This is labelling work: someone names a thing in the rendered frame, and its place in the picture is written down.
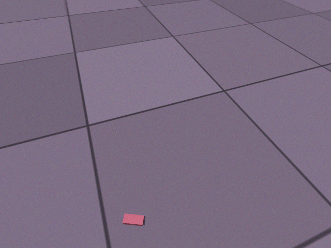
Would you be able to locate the small box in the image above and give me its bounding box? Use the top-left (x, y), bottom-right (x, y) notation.
top-left (123, 213), bottom-right (144, 226)

